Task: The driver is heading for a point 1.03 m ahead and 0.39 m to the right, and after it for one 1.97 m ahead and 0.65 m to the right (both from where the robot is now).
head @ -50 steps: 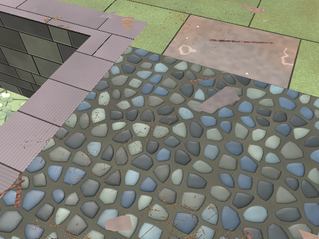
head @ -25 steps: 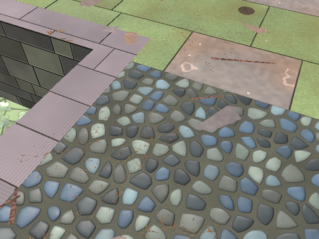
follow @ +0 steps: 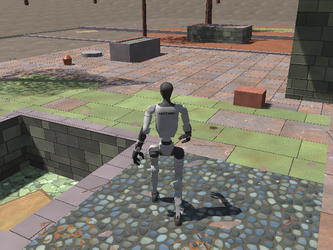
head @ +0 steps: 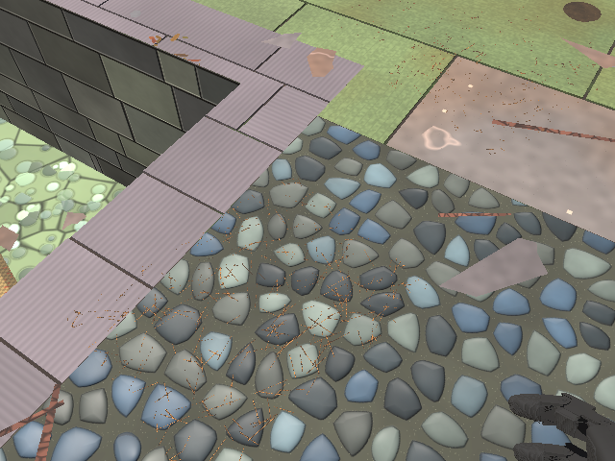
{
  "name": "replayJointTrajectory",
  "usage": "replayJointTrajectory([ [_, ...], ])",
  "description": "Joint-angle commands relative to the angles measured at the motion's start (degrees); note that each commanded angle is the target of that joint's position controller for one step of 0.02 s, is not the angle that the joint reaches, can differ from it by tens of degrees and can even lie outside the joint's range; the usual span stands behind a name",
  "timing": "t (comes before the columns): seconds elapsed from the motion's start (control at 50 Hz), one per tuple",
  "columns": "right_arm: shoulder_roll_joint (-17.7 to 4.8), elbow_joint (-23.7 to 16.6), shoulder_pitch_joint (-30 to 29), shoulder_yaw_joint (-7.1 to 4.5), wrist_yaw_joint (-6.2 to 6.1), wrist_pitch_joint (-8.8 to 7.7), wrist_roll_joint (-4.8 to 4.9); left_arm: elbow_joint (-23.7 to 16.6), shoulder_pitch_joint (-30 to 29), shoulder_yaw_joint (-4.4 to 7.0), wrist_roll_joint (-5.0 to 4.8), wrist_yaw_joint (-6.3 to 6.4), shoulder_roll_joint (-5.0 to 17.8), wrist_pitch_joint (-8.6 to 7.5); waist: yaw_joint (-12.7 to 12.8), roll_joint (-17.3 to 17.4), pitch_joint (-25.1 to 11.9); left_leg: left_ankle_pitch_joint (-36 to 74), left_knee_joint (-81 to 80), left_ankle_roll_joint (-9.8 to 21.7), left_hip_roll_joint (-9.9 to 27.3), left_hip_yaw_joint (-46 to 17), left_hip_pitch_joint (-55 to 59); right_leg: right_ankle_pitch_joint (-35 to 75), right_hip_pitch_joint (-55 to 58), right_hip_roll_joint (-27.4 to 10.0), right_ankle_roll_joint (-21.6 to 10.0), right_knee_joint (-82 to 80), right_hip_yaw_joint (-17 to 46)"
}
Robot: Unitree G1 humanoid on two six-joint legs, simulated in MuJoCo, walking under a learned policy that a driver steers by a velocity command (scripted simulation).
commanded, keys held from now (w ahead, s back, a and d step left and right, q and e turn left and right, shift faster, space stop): w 0.08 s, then w+e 0.92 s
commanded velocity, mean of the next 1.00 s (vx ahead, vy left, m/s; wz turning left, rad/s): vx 0.49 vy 0.00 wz -0.41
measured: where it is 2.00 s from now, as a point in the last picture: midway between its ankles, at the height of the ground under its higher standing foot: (515, 263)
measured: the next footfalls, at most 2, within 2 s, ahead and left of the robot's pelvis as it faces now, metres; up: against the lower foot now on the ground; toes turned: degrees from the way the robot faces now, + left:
left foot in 0.04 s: +0.22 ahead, +0.12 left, +0.00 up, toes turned +1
right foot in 0.60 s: +0.49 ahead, -0.15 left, +0.00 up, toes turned -16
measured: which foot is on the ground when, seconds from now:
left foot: up 0.00-0.02, down 0.04-0.58, up 0.60-1.00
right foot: down 0.00-0.06, up 0.08-0.58, down 0.60-1.00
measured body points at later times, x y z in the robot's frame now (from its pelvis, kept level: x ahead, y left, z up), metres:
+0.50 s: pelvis +0.28 +0.01 +0.01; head +0.31 -0.01 +0.45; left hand +0.51 +0.22 -0.09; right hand +0.27 -0.28 -0.12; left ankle +0.18 +0.12 -0.73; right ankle +0.44 -0.16 -0.69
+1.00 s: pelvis +0.57 -0.08 +0.01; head +0.59 -0.11 +0.46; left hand +0.75 +0.16 -0.09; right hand +0.67 -0.40 -0.07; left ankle +0.80 -0.02 -0.70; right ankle +0.45 -0.14 -0.73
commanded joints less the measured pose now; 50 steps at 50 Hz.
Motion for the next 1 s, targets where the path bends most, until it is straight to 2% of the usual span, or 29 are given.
replayJointTrajectory([
  [0.02, -9.8, -1.6, 7.6, -3.85, -0.53, -0.53, 0.0, -2.8, -2.1, 2.79, 0.27, 0.59, 11.1, 0.43, -9.6, -6.9, -5.6, -3.7, -1.0, 3.9, -3.7, 2.7, 15.7, 56.1, -3.2, -14.2, -6.1, 14.7, 3.5],
  [0.04, -12.1, 0.7, 16.8, -4.92, -1.31, -0.19, -0.06, -3.4, -2.1, 2.21, 0.74, 0.88, 10.1, 0.72, -13.9, -6.3, -11.9, -3.3, 0.2, 6.0, -1.1, 0.4, 31.0, 52.3, -10.9, -11.9, -4.3, 27.3, 2.2],
  [0.06, -18.0, 1.7, 24.4, -6.14, -1.86, 0.06, -1.67, -5.3, 3.8, 0.21, 1.6, 0.54, 3.7, 0.1, -12.3, 5.6, -22.4, -9.1, 1.6, 13.8, 14.9, -22.8, 55.1, 25.8, -32.3, -4.6, -1.0, 50.5, 0.5],
  [0.08, -14.9, 2.7, 25.7, -5.34, -1.48, -0.06, -0.8, -4.2, 5.6, -0.64, 0.6, 0.16, 2.1, -1.02, -11.8, 13.3, -28.8, -20.9, -9.4, 18.5, 21.2, -44.8, 60.1, -10.3, -43.2, 2.3, 0.2, 62.9, 7.2],
  [0.1, -11.1, 2.4, 21.6, -4.16, -1.62, -0.02, -0.33, -5.6, -0.8, 1.04, -1.38, -0.25, 8.1, -1.89, -12.5, 8.3, -18.4, -26.9, -12.4, 15.1, 19.5, -38.7, 52.5, -8.7, -49.5, -1.4, -0.5, 66.7, 9.8],
  [0.12, -9.5, 2.1, 17.5, -3.65, -1.86, 0.07, -0.44, -7.2, -5.9, 1.16, -2.2, -0.37, 8.8, -2.3, -11.2, 4.8, -10.8, -24.6, -13.8, 12.8, 17.6, -29.6, 43.2, -3.5, -50.0, -4.4, -1.1, 64.7, 7.8],
  [0.14, -8.2, 2.3, 14.2, -3.19, -1.8, -0.13, -0.92, -7.6, -8.2, 1.08, -1.48, -0.25, 8.0, -2.28, -9.1, 1.0, -5.9, -18.6, -15.9, 11.6, 15.4, -23.4, 34.6, 0.7, -48.2, -6.8, -0.8, 61.0, 6.8],
  [0.16, -6.6, 2.3, 12.0, -2.82, -1.72, -0.7, -1.54, -7.2, -7.6, 1.52, -0.72, -0.11, 7.7, -1.64, -7.0, 2.1, -4.2, -14.3, -17.7, 10.7, 13.2, -18.5, 29.2, 3.8, -45.1, -8.8, -0.5, 57.9, 7.2],
  [0.2, -6.3, 3.2, 10.3, -3.02, -1.62, -1.7, -1.8, -5.5, -4.0, 1.3, -0.68, -0.06, 5.5, 0.04, -4.7, 3.6, -3.6, -10.7, -21.1, 10.8, 11.8, -12.9, 23.1, 6.4, -40.2, -9.8, 0.6, 56.7, 7.3],
  [0.24, -7.2, 4.6, 10.2, -3.36, -1.66, -2.53, -1.78, -5.9, -4.9, 1.25, -0.56, 0.32, 4.5, 1.14, -4.1, 2.8, -1.1, -7.6, -23.5, 11.1, 11.9, -8.2, 20.1, 8.8, -42.0, -10.1, 1.7, 54.5, 7.9],
  [0.28, -8.1, 5.9, 11.0, -3.62, -2.01, -2.76, -2.02, -7.1, -8.1, 1.38, -0.2, 0.61, 4.6, 1.24, -4.8, 1.8, 0.6, -4.7, -24.4, 10.9, 11.6, -4.4, 21.1, 14.4, -45.9, -9.9, 2.6, 49.9, 9.1],
  [0.38, -10.0, 7.5, 12.8, -3.68, -2.95, -2.05, -1.63, -9.6, -16.7, 0.64, 0.07, -1.11, 2.6, -0.07, -8.3, 0.3, 2.0, 0.4, -24.4, 8.4, 9.8, 4.6, 25.4, 28.5, -45.1, -8.5, 2.2, 32.5, 4.1],
  [0.44, -11.4, 9.3, 16.6, -4.07, -3.15, -0.77, -1.03, -12.5, -22.3, 0.15, -0.03, -2.28, 1.8, -0.17, -10.8, -0.7, 3.6, 2.3, -22.6, 8.2, 12.3, 6.0, 33.0, 27.1, -48.6, -8.2, 0.9, 27.0, 2.3],
  [0.48, -12.1, 10.0, 17.9, -4.36, -3.25, 0.44, -0.48, -14.6, -24.6, 0.18, 0.01, -3.08, 2.1, -0.1, -11.2, -0.5, 3.9, 5.9, -19.9, 7.6, 13.9, 6.6, 38.3, 22.6, -50.9, -7.7, -0.3, 24.9, 1.0],
  [0.5, -12.5, 10.1, 17.9, -4.53, -3.36, 1.03, -0.22, -15.4, -24.9, 0.3, 0.02, -3.47, 2.4, -0.05, -10.7, 0.0, 3.6, 10.1, -17.9, 7.1, 14.5, 7.1, 40.1, 19.7, -50.7, -7.0, -1.1, 24.3, 0.0],
  [0.54, -14.1, 9.6, 16.5, -4.99, -3.83, 1.97, -0.01, -16.2, -22.3, 1.21, 0.0, -3.84, 4.2, 0.26, -8.1, 2.2, 0.2, 29.2, -10.6, 5.7, 14.5, 9.0, 41.7, 13.5, -44.3, -3.6, -3.3, 24.2, -3.4],
  [0.56, -14.8, 9.2, 15.9, -5.18, -4.14, 2.46, -0.01, -15.5, -17.5, 2.23, 0.01, -3.76, 6.0, 0.52, -5.1, 3.2, -3.2, 38.0, -3.1, 4.9, 13.9, 9.9, 41.3, 11.0, -37.6, -1.1, -4.7, 24.4, -4.9],
  [0.58, -14.5, 8.7, 14.9, -5.0, -4.47, 2.83, 0.1, -13.6, -8.9, 3.9, -0.13, -3.23, 8.7, 0.68, -0.1, 2.4, -7.9, 39.4, 8.5, 3.3, 12.0, 11.6, 37.0, 13.3, -25.3, 1.5, -6.7, 21.3, -5.4],
  [0.6, -12.4, 7.7, 15.8, -4.03, -4.69, 2.41, -0.76, -11.6, 0.7, 5.85, -0.28, -2.05, 13.2, 1.33, 3.9, -2.9, -13.7, 24.2, 25.5, 0.9, 9.5, 11.6, 23.4, 14.4, -7.1, -3.5, -10.0, 20.0, 4.5],
  [0.62, -3.7, 4.7, 22.1, -1.22, -3.43, 0.66, -2.57, -12.0, -1.1, 6.64, -0.68, -1.7, 19.2, 1.0, -3.5, -17.9, -19.0, -31.4, 45.9, -2.8, -3.1, 6.8, -3.7, 5.3, 13.1, -18.3, -21.4, 15.1, 37.5],
  [0.64, -8.9, 4.5, 16.2, -1.94, -2.46, -1.64, -0.73, -13.6, 0.9, 5.15, -0.19, -1.82, 13.6, 0.27, 1.2, -10.7, -25.3, -34.8, 51.8, -2.1, -3.7, -5.9, -10.2, -0.4, 16.6, -21.2, -22.8, 7.1, 49.0],
  [0.66, -11.6, 2.4, 10.3, -2.69, -1.96, -2.8, 1.39, -13.2, -1.2, 4.27, 0.5, -1.86, 10.9, -0.3, 1.9, -7.9, -16.5, -29.2, 50.4, -0.7, -0.8, -6.4, -14.2, 3.9, 11.0, -19.5, -19.4, 5.8, 40.2],
  [0.68, -10.6, 1.9, 9.1, -2.24, -2.22, -3.4, 0.87, -13.5, -4.8, 3.98, 0.35, -1.79, 9.9, -0.59, -0.7, -2.6, -11.3, -24.2, 45.4, -0.2, 1.7, -6.0, -12.8, 10.1, 2.6, -17.1, -17.5, 6.0, 33.2],
  [0.7, -10.5, 2.3, 9.0, -2.44, -2.62, -3.39, -0.53, -14.3, -8.6, 3.5, 0.38, -1.7, 8.4, -0.58, -3.1, -0.5, -7.7, -21.8, 40.1, -0.7, 3.4, -5.6, -9.4, 17.2, -5.0, -14.9, -16.3, 5.4, 27.8],
  [0.72, -10.9, 2.5, 10.1, -2.76, -2.66, -2.82, -1.08, -15.3, -10.6, 3.04, 1.14, -1.44, 7.3, -0.66, -5.1, -2.1, -6.8, -20.0, 37.8, -1.3, 4.5, -6.0, -5.4, 22.4, -10.1, -13.4, -16.1, 4.3, 24.9],
  [0.78, -9.1, 2.5, 11.4, -2.52, -2.75, -1.02, -1.96, -15.2, -11.3, 3.2, 0.66, -0.74, 8.0, -0.87, -6.9, -2.4, -4.9, -17.5, 31.0, -4.4, 4.3, -4.3, -2.2, 29.4, -17.7, -11.4, -16.5, 2.0, 20.1],
  [0.88, -6.0, -0.3, 0.9, -1.11, -2.53, -0.82, -1.79, -13.3, -8.1, 3.88, 0.08, 0.75, 10.2, -0.08, -3.2, -5.0, -2.2, 0.9, 8.6, -6.6, 0.5, -2.7, 2.6, 23.3, -23.9, -6.1, -12.0, 2.6, 14.0],
  [0.94, -7.1, -1.6, -3.0, -1.42, -1.99, -1.35, -0.84, -11.8, -5.3, 4.12, -0.3, 0.8, 10.6, 0.32, -1.6, -6.1, -2.1, 4.5, 2.4, -5.9, -1.3, -3.7, 5.6, 18.2, -22.5, -7.4, -10.6, 4.3, 17.5],
  [1.0, -9.6, -1.8, -2.3, -2.52, -1.62, -2.03, -0.57, -11.1, -5.0, 4.06, -0.44, 1.09, 9.7, 0.74, -2.8, -7.6, -2.3, -0.3, -1.2, -4.0, -1.2, -5.8, 6.8, 16.0, -17.0, -9.7, -9.3, 9.1, 22.9],
])
Velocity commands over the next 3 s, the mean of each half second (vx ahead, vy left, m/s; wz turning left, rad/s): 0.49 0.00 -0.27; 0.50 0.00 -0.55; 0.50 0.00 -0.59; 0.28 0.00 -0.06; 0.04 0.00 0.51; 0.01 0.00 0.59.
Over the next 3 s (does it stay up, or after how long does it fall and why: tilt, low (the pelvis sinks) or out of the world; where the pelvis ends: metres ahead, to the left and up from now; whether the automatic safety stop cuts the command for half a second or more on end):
stays up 0.98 -0.42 0.00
